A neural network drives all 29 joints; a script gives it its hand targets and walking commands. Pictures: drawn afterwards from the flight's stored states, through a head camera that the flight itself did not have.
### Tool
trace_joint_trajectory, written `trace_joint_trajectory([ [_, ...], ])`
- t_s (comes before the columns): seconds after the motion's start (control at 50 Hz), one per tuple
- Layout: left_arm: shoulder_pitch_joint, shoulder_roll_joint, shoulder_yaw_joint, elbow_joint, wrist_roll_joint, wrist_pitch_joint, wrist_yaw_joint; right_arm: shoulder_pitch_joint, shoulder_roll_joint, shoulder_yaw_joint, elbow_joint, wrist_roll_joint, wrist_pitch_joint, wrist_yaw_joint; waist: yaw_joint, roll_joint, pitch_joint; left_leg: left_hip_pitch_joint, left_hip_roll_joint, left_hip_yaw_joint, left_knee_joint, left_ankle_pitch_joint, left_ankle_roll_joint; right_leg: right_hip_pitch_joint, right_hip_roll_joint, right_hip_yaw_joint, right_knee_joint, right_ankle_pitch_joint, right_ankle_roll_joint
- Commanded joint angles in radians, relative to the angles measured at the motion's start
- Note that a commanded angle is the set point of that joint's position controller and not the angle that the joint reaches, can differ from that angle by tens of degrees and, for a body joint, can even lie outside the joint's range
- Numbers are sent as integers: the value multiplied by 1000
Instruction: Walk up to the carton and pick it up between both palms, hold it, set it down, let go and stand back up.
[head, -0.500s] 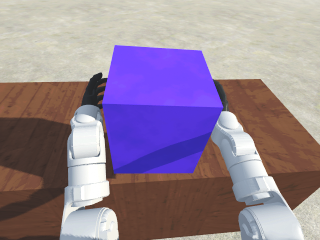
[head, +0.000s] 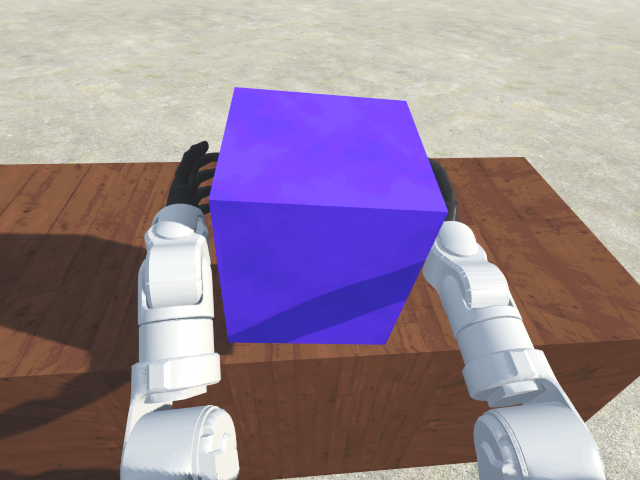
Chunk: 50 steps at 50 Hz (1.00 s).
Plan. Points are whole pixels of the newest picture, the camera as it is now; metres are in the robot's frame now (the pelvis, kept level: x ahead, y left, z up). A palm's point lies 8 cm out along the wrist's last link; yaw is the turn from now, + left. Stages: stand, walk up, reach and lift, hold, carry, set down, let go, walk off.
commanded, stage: hold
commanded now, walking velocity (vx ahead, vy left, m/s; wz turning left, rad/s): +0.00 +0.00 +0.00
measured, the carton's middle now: (315, 224) +0.38 +0.01 +0.15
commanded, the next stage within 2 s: none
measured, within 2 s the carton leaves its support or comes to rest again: neither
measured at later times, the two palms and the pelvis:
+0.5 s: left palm (186, 214) +0.36 +0.16 +0.19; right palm (438, 223) +0.36 -0.14 +0.17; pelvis +0.01 +0.00 +0.00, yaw +0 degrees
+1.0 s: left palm (189, 212) +0.36 +0.16 +0.19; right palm (441, 222) +0.36 -0.14 +0.17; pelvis +0.00 +0.00 +0.00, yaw +0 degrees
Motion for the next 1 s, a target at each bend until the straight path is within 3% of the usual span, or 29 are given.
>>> trace_joint_trajectory([
  [0.0, -607, -506, -435, -40, -152, -47, -135, -794, 493, 311, -277, 42, -96, 122, -5, 67, -340, 92, -29, 15, -51, 81, -4, 35, 28, 7, -41, 16, 52],
  [0.08, -602, -501, -449, -70, -158, -54, -136, -791, 495, 346, -281, 80, -98, 109, -18, 77, -370, 138, -39, 7, -8, 213, -19, 73, 33, 12, -26, 161, 61],
  [0.16, -571, -498, -477, -112, -163, -59, -140, -785, 504, 399, -363, 108, -97, 88, -16, 83, -404, 152, -50, -1, 21, 289, -26, 112, 32, 18, -8, 270, 73],
  [0.24, -568, -495, -477, -113, -162, -56, -141, -766, 498, 397, -356, 99, -89, 87, -20, 73, -355, 134, -47, 1, 2, 235, -23, 86, 31, 14, -22, 216, 70],
  [0.3, -562, -500, -502, -138, -167, -54, -137, -755, 485, 392, -368, 104, -93, 92, -22, 102, -360, 157, -38, -3, 7, 255, -36, 70, 36, 9, -21, 187, 59],
  [0.36, -546, -507, -509, -164, -167, -49, -134, -754, 487, 410, -399, 115, -91, 86, -22, 86, -378, 177, -38, -5, 24, 319, -39, 93, 43, 7, -19, 241, 61],
  [0.44, -540, -507, -517, -183, -174, -45, -134, -731, 485, 415, -409, 118, -82, 87, -27, 105, -362, 166, -42, -4, 17, 301, -43, 87, 37, 11, -16, 242, 62],
  [0.54, -565, -495, -509, -158, -173, -45, -138, -735, 476, 377, -368, 95, -76, 95, -34, 86, -334, 157, -36, 1, -6, 225, -37, 51, 40, 5, -33, 144, 58],
  [0.58, -592, -503, -517, -162, -179, -48, -135, -736, 468, 360, -347, 91, -75, 101, -43, 111, -348, 165, -31, -4, -10, 203, -43, 35, 39, 2, -35, 96, 52],
  [0.62, -593, -502, -495, -122, -161, -45, -131, -755, 471, 344, -321, 72, -77, 111, -28, 102, -308, 132, -29, 2, -30, 151, -32, 15, 35, 2, -44, 45, 48],
  [0.72, -585, -506, -472, -99, -161, -45, -125, -799, 480, 366, -338, 85, -95, 115, -3, 79, -357, 141, -32, 4, -12, 198, -20, 42, 38, 8, -36, 95, 51],
  [0.84, -566, -496, -467, -105, -160, -53, -134, -768, 498, 381, -336, 90, -93, 100, -9, 61, -373, 140, -42, 8, -5, 224, -17, 81, 36, 15, -26, 182, 63],
  [0.9, -584, -490, -449, -85, -151, -49, -143, -780, 494, 365, -321, 85, -88, 98, -6, 71, -333, 106, -45, 11, -23, 161, -13, 72, 28, 18, -34, 130, 65],
  [0.98, -599, -507, -488, -109, -173, -55, -140, -793, 498, 368, -358, 89, -99, 103, -21, 95, -374, 135, -43, 7, -8, 197, -23, 63, 31, 15, -30, 146, 60],
])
